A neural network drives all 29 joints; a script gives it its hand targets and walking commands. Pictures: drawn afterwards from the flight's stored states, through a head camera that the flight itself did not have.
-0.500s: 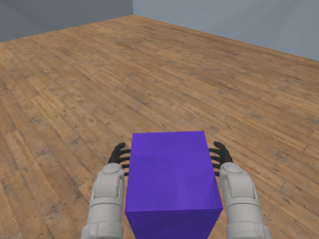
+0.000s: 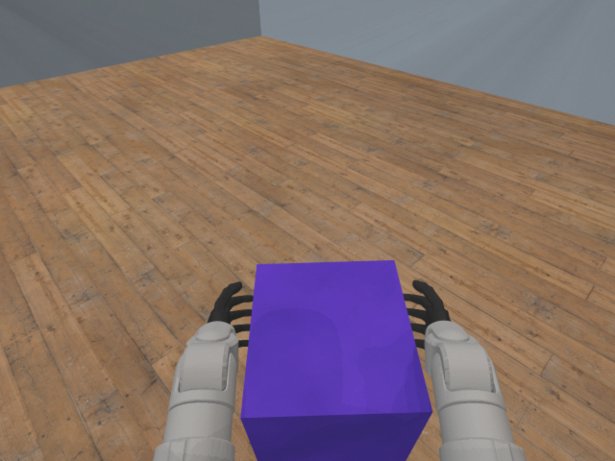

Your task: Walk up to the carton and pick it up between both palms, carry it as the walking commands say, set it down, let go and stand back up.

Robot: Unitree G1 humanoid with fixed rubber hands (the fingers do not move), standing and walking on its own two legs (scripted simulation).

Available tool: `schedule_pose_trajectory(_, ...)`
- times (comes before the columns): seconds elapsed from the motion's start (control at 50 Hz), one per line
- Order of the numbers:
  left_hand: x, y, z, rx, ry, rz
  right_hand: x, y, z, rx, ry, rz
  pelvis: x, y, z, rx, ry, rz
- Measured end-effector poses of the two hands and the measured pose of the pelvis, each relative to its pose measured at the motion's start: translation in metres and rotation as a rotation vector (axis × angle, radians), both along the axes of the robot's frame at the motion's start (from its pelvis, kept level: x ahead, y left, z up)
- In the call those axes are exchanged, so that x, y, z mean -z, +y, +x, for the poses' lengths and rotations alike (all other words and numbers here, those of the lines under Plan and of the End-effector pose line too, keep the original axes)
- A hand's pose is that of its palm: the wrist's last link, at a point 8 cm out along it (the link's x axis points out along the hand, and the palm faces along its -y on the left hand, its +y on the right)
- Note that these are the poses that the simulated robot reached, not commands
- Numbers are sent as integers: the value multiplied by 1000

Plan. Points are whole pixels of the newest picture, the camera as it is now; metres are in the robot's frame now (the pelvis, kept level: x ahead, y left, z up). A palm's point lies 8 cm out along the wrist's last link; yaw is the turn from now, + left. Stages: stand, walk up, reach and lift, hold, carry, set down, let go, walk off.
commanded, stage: hold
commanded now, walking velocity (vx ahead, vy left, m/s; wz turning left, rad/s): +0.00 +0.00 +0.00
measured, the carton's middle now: (328, 371) +0.28 +0.00 -0.03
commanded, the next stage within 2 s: carry in 0.88 s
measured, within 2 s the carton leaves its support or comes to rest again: neither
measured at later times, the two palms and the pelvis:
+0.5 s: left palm (219, 334) +0.29 +0.15 +0.05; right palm (436, 335) +0.29 -0.14 +0.06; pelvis +0.00 +0.00 +0.00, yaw +0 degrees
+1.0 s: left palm (216, 324) +0.30 +0.16 +0.06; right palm (430, 327) +0.30 -0.13 +0.06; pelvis +0.01 +0.01 +0.00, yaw +1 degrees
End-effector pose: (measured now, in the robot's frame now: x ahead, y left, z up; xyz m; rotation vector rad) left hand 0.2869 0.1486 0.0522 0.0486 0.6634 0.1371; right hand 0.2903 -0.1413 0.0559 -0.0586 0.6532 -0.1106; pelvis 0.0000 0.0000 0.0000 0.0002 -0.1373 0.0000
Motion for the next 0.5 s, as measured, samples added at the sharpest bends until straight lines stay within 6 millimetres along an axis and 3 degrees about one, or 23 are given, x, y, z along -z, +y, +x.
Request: schedule_pose_trajectory(0.5,0,1,-1,2,-1,1,1,1,-3,5,1,-1,1,3,-3,5,-1,0)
